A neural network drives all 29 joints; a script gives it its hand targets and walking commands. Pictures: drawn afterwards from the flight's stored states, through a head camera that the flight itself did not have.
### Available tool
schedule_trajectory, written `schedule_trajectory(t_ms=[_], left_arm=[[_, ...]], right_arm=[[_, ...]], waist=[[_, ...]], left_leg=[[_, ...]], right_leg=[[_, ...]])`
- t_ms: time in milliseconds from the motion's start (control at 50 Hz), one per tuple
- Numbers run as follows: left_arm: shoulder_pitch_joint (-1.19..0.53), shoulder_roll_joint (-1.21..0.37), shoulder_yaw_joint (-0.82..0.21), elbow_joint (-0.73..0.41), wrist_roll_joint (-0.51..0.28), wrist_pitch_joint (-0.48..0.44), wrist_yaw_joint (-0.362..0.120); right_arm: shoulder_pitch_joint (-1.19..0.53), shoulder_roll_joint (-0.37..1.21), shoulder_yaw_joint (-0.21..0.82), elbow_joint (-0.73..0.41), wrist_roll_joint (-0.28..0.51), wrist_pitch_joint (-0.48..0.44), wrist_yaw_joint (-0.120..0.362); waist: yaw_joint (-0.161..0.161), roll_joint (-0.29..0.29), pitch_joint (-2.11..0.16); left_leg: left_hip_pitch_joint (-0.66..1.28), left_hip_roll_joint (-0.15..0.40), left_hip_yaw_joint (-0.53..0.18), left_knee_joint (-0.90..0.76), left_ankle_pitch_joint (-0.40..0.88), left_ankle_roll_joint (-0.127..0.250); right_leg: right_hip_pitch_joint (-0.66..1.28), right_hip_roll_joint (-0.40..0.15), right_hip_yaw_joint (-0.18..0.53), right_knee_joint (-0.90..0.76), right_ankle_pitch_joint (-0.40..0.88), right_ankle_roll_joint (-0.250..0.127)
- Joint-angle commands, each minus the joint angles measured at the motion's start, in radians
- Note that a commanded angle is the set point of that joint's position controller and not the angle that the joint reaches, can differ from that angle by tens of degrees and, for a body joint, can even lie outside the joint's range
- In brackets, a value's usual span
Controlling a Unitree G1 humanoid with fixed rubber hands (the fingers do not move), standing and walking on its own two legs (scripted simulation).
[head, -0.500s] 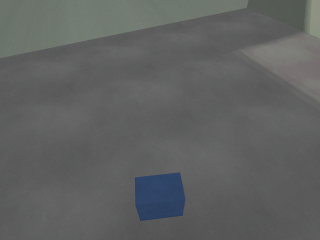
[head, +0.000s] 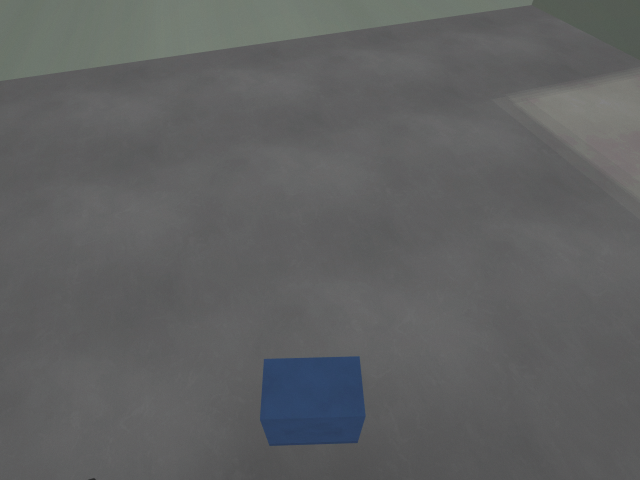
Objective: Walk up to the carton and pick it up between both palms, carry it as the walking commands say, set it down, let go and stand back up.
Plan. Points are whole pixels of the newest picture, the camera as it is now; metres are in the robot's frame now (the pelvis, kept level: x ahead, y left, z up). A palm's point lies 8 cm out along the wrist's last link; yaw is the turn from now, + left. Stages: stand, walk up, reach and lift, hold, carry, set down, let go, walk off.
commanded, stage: walk up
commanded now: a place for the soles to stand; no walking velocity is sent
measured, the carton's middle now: (312, 402) +0.42 +0.03 -0.63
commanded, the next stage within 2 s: reach and lift in 1.54 s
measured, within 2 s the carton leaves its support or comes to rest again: neither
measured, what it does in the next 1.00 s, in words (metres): stands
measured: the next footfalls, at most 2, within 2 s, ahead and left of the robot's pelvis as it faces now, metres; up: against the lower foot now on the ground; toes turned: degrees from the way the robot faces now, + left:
none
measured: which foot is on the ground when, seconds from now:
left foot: down 0.00-1.00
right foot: down 0.00-1.00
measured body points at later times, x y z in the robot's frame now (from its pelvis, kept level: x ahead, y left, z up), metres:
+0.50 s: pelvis +0.01 +0.00 +0.00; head +0.04 +0.01 +0.45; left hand +0.11 +0.32 -0.10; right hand +0.14 -0.31 -0.08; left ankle +0.04 +0.14 -0.71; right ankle +0.03 -0.11 -0.71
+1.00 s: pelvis +0.01 +0.02 +0.00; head +0.04 +0.03 +0.45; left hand +0.10 +0.35 -0.10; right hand +0.13 -0.30 -0.08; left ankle +0.04 +0.14 -0.71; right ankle +0.03 -0.11 -0.71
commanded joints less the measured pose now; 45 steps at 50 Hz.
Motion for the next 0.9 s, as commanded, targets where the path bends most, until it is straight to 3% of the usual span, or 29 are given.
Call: schedule_trajectory(t_ms=[0, 40, 60, 100, 120, 140, 180, 200, 240, 260, 280, 300, 320, 340, 360, 380, 420, 460, 500, 560, 620, 640, 680, 700, 740, 780, 800, 840, 880], left_arm=[[-0.073, 0.184, 0.067, -0.040, -0.021, -0.030, 0.014], [-0.031, 0.166, 0.059, -0.029, -0.030, -0.023, 0.015], [-0.020, 0.172, 0.062, -0.011, -0.030, -0.024, 0.022], [-0.075, 0.196, 0.065, -0.021, -0.023, -0.032, 0.024], [-0.070, 0.205, 0.066, -0.025, -0.025, -0.032, 0.029], [-0.081, 0.201, 0.068, -0.015, -0.026, -0.030, 0.028], [-0.086, 0.184, 0.066, -0.024, -0.026, -0.026, 0.031], [-0.089, 0.189, 0.067, -0.019, -0.025, -0.025, 0.031], [-0.094, 0.176, 0.061, -0.032, -0.020, -0.021, 0.028], [-0.100, 0.178, 0.068, -0.031, -0.022, -0.022, 0.029], [-0.110, 0.184, 0.066, -0.025, -0.017, -0.021, 0.027], [-0.126, 0.183, 0.066, -0.028, -0.013, -0.016, 0.026], [-0.112, 0.179, 0.067, -0.030, -0.009, -0.018, 0.025], [-0.115, 0.178, 0.067, -0.030, -0.011, -0.020, 0.024], [-0.114, 0.178, 0.066, -0.024, -0.008, -0.021, 0.024], [-0.127, 0.178, 0.072, -0.031, -0.010, -0.020, 0.023], [-0.104, 0.180, 0.070, -0.023, -0.013, -0.023, 0.021], [-0.115, 0.178, 0.069, -0.030, -0.014, -0.020, 0.022], [-0.112, 0.185, 0.076, -0.020, -0.009, -0.021, 0.022], [-0.113, 0.193, 0.075, -0.019, -0.009, -0.018, 0.020], [-0.116, 0.172, 0.068, -0.031, -0.015, -0.011, 0.019], [-0.107, 0.177, 0.071, -0.019, -0.015, -0.007, 0.018], [-0.070, 0.183, 0.070, -0.023, -0.016, -0.027, 0.023], [-0.081, 0.184, 0.069, -0.013, -0.003, -0.039, 0.028], [-0.055, 0.237, 0.083, -0.001, 0.000, -0.049, 0.032], [-0.083, 0.246, 0.084, -0.008, 0.000, -0.049, 0.038], [-0.094, 0.242, 0.083, -0.018, -0.002, -0.047, 0.035], [-0.110, 0.193, 0.075, -0.020, -0.006, -0.045, 0.033], [-0.101, 0.176, 0.067, -0.022, -0.016, -0.041, 0.033]], right_arm=[[-0.040, -0.193, -0.051, 0.029, -0.008, -0.037, -0.002], [-0.062, -0.208, -0.049, 0.013, -0.017, -0.047, -0.011], [-0.056, -0.193, -0.048, 0.028, -0.006, -0.043, -0.012], [-0.057, -0.174, -0.042, 0.042, 0.000, -0.036, -0.013], [-0.053, -0.162, -0.046, 0.032, 0.001, -0.033, -0.013], [-0.057, -0.162, -0.043, 0.039, 0.004, -0.028, -0.015], [-0.073, -0.164, -0.047, 0.037, -0.007, -0.025, -0.014], [-0.074, -0.165, -0.047, 0.043, -0.004, -0.024, -0.014], [-0.094, -0.183, -0.050, 0.046, -0.008, -0.022, -0.014], [-0.105, -0.177, -0.053, 0.045, -0.009, -0.021, -0.011], [-0.115, -0.179, -0.050, 0.055, -0.006, -0.019, -0.008], [-0.114, -0.196, -0.054, 0.055, -0.011, -0.017, -0.007], [-0.109, -0.191, -0.054, 0.051, -0.012, -0.017, -0.005], [-0.134, -0.186, -0.053, 0.054, -0.012, -0.019, -0.006], [-0.122, -0.178, -0.048, 0.057, -0.017, -0.020, -0.007], [-0.128, -0.187, -0.046, 0.058, -0.011, -0.024, -0.006], [-0.125, -0.181, -0.045, 0.054, -0.011, -0.026, -0.004], [-0.129, -0.194, -0.049, 0.055, -0.016, -0.025, -0.006], [-0.128, -0.182, -0.045, 0.059, -0.010, -0.023, -0.007], [-0.128, -0.177, -0.046, 0.061, -0.015, -0.022, -0.004], [-0.114, -0.193, -0.050, 0.068, -0.020, -0.022, -0.006], [-0.131, -0.209, -0.052, 0.062, -0.019, -0.021, -0.008], [-0.148, -0.188, -0.054, 0.032, -0.038, -0.005, 0.007], [-0.158, -0.161, -0.048, 0.039, -0.031, -0.002, 0.013], [-0.164, -0.152, -0.048, 0.039, -0.027, 0.007, 0.019], [-0.140, -0.156, -0.053, 0.045, -0.027, 0.008, 0.020], [-0.122, -0.164, -0.053, 0.043, -0.024, 0.006, 0.021], [-0.119, -0.178, -0.051, 0.042, -0.024, 0.001, 0.022], [-0.139, -0.202, -0.057, 0.030, -0.037, 0.001, 0.024]], waist=[[0.009, 0.014, -0.092], [0.040, 0.059, -0.177], [0.037, 0.057, -0.177], [0.008, -0.043, -0.156], [0.004, -0.019, -0.139], [-0.005, 0.000, -0.169], [0.009, -0.021, -0.147], [0.005, 0.017, -0.160], [0.005, 0.015, -0.148], [0.004, 0.055, -0.141], [-0.003, 0.011, -0.127], [-0.004, 0.002, -0.107], [0.000, 0.028, -0.120], [0.008, 0.055, -0.104], [0.003, 0.013, -0.112], [0.013, 0.036, -0.127], [0.017, 0.029, -0.152], [0.014, 0.074, -0.155], [0.013, 0.014, -0.149], [0.008, 0.032, -0.117], [0.010, 0.062, -0.134], [0.013, 0.056, -0.106], [0.021, 0.103, -0.125], [0.021, 0.065, -0.103], [0.017, 0.031, -0.096], [0.005, -0.005, -0.096], [-0.013, 0.030, -0.121], [-0.003, 0.046, -0.157], [0.010, 0.114, -0.147]], left_leg=[[0.079, 0.051, -0.109, -0.076, 0.259, 0.049], [0.109, 0.091, -0.187, -0.067, 0.410, 0.076], [0.075, 0.092, -0.181, -0.053, 0.425, 0.078], [0.042, 0.042, -0.086, 0.013, 0.446, 0.054], [0.038, 0.034, -0.059, 0.010, 0.440, 0.038], [0.070, 0.040, -0.069, 0.012, 0.420, 0.048], [0.059, 0.041, -0.054, 0.011, 0.439, 0.064], [0.064, 0.040, -0.062, 0.008, 0.418, 0.058], [0.076, 0.055, -0.089, -0.010, 0.363, 0.073], [0.071, 0.054, -0.094, -0.026, 0.334, 0.066], [0.062, 0.062, -0.114, -0.051, 0.289, 0.062], [0.024, 0.059, -0.129, -0.059, 0.250, 0.073], [0.029, 0.065, -0.128, -0.085, 0.220, 0.073], [0.017, 0.064, -0.138, -0.077, 0.242, 0.081], [0.012, 0.070, -0.142, -0.087, 0.260, 0.078], [0.019, 0.074, -0.139, -0.083, 0.295, 0.071], [0.045, 0.071, -0.138, -0.081, 0.294, 0.077], [0.039, 0.078, -0.151, -0.086, 0.309, 0.082], [0.021, 0.064, -0.138, -0.065, 0.307, 0.069], [0.026, 0.042, -0.084, -0.081, 0.255, 0.058], [0.023, 0.071, -0.158, -0.116, 0.258, 0.084], [-0.005, 0.104, -0.222, -0.155, 0.206, 0.096], [-0.027, 0.080, -0.191, -0.148, 0.119, 0.096], [-0.072, 0.059, -0.166, -0.121, 0.111, 0.072], [-0.077, 0.006, -0.061, -0.030, 0.149, 0.037], [-0.034, 0.021, -0.053, -0.041, 0.172, 0.034], [0.025, 0.021, -0.063, -0.056, 0.225, 0.044], [0.082, 0.053, -0.131, -0.098, 0.282, 0.076], [0.088, 0.110, -0.269, -0.170, 0.276, 0.133]], right_leg=[[0.056, -0.095, 0.105, -0.175, 0.043, -0.063], [0.114, -0.071, 0.080, -0.080, 0.195, -0.050], [0.161, -0.076, 0.070, -0.101, 0.191, -0.049], [0.172, -0.127, 0.099, -0.156, 0.277, -0.073], [0.192, -0.145, 0.095, -0.159, 0.338, -0.084], [0.185, -0.142, 0.097, -0.133, 0.382, -0.091], [0.182, -0.125, 0.055, -0.129, 0.335, -0.072], [0.177, -0.135, 0.074, -0.133, 0.313, -0.079], [0.123, -0.123, 0.064, -0.146, 0.196, -0.070], [0.109, -0.124, 0.066, -0.156, 0.096, -0.069], [0.102, -0.117, 0.069, -0.194, 0.058, -0.061], [0.099, -0.106, 0.057, -0.189, 0.012, -0.063], [0.114, -0.102, 0.065, -0.187, -0.028, -0.071], [0.107, -0.107, 0.073, -0.176, -0.002, -0.069], [0.140, -0.095, 0.070, -0.188, 0.011, -0.065], [0.137, -0.090, 0.055, -0.167, 0.019, -0.061], [0.157, -0.098, 0.066, -0.179, 0.018, -0.063], [0.147, -0.094, 0.063, -0.149, 0.037, -0.051], [0.171, -0.102, 0.072, -0.189, 0.048, -0.072], [0.137, -0.114, 0.067, -0.211, -0.020, -0.075], [0.124, -0.073, 0.040, -0.145, -0.037, -0.053], [0.115, -0.056, 0.042, -0.143, -0.070, -0.044], [0.129, -0.076, 0.074, -0.207, -0.170, -0.043], [0.168, -0.111, 0.124, -0.259, -0.152, -0.055], [0.193, -0.208, 0.193, -0.304, -0.110, -0.115], [0.183, -0.226, 0.171, -0.261, 0.016, -0.123], [0.153, -0.213, 0.141, -0.228, 0.054, -0.111], [0.141, -0.127, 0.049, -0.173, 0.036, -0.057], [0.095, -0.030, 0.004, -0.091, -0.029, -0.016]])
